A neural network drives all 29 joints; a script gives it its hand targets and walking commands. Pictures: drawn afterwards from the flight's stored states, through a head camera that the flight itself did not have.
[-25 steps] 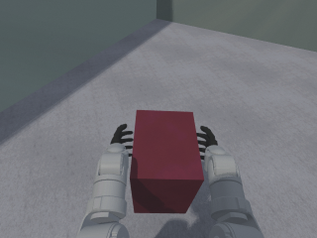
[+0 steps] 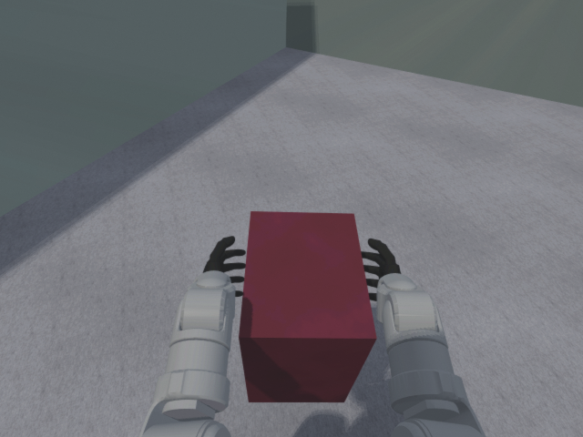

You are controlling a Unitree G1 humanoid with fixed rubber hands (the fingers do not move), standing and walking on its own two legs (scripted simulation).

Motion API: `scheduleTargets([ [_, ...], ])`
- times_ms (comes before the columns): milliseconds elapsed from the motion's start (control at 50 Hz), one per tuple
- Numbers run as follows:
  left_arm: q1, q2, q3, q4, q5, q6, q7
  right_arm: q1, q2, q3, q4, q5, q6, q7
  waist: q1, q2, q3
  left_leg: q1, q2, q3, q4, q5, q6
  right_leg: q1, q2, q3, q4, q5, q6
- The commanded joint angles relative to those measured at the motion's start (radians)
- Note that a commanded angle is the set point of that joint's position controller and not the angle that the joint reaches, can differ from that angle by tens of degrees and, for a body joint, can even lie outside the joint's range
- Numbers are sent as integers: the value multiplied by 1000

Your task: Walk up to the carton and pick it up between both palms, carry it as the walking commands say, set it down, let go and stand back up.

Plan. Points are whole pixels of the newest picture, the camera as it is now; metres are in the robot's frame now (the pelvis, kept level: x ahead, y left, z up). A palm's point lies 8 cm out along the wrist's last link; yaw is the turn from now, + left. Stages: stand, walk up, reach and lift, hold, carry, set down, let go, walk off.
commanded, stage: reach and lift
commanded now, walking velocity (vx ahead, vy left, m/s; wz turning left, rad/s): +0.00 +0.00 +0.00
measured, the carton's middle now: (299, 311) +0.32 +0.00 -0.02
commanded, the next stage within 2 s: hold in 0.22 s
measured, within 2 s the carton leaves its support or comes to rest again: neither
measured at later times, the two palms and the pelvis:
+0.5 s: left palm (212, 292) +0.29 +0.13 +0.06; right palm (389, 295) +0.29 -0.12 +0.06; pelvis -0.01 +0.00 +0.00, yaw +0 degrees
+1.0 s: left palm (201, 280) +0.30 +0.14 +0.07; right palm (377, 282) +0.31 -0.11 +0.07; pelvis +0.00 +0.01 -0.02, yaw +3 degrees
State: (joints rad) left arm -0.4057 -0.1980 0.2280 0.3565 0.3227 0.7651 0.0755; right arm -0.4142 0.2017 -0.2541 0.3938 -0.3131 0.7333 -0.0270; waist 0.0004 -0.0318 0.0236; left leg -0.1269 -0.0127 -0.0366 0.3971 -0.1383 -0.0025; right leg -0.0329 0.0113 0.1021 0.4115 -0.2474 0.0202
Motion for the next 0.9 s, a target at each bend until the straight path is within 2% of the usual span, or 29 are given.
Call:
scheduleTargets([
  [0, -455, -1040, -496, -25, -288, -35, -272, -431, 1024, 456, -7, 250, -32, 226, -7, 24, -250, 277, -57, -32, -15, 130, -4, -174, 59, 0, -104, 118, -29],
  [440, -451, -1050, -509, -43, -300, -22, -285, -428, 1028, 460, -14, 265, -26, 238, -5, 23, -203, 266, -60, -30, -15, 17, -5, -229, 51, -1, -111, -8, -48],
  [720, -435, -1076, -507, -28, -300, -19, -277, -435, 1001, 452, -26, 262, -21, 252, -5, 37, -220, 252, -43, -38, -25, 26, -8, -204, 63, -7, -94, 17, -51],
  [740, -503, -1007, -524, -68, -303, -26, -261, -489, 1004, 512, -78, 308, -10, 238, 4, 120, -214, -77, 180, -172, -65, -142, 21, -225, -56, -100, 93, -163, -19],
  [760, -496, -1016, -514, -53, -309, -19, -253, -476, 998, 515, -81, 308, 1, 230, 9, 153, -250, -151, 194, -224, -104, -221, 41, -178, -48, -95, 123, -200, -18],
  [780, -486, -1022, -528, -60, -321, -11, -244, -465, 1001, 533, -96, 317, 10, 221, 12, 155, -274, -200, 191, -207, -88, -232, 48, -160, -56, -101, 134, -177, -20],
  [820, -483, -1017, -552, -79, -349, 5, -230, -463, 1010, 553, -113, 330, 30, 202, 16, 119, -294, -238, 142, -138, -4, -179, 48, -179, -103, -69, 109, -165, -32],
  [840, -493, -1016, -577, -118, -376, 16, -222, -474, 1018, 575, -148, 345, 40, 188, 18, 76, -303, -253, 110, -100, 69, -126, 37, -184, -150, -16, 70, -153, -43],
  [860, -498, -1012, -605, -166, -397, 29, -213, -478, 1020, 602, -191, 359, 54, 173, 18, 6, -311, -294, 74, -50, 159, -123, 20, -180, -217, 69, 10, -146, -59],
  [880, -498, -1012, -629, -209, -408, 43, -203, -488, 1020, 628, -235, 374, 72, 160, 15, -87, -312, -317, 34, 7, 262, -139, 4, -199, -297, 157, -48, -120, -92],
])
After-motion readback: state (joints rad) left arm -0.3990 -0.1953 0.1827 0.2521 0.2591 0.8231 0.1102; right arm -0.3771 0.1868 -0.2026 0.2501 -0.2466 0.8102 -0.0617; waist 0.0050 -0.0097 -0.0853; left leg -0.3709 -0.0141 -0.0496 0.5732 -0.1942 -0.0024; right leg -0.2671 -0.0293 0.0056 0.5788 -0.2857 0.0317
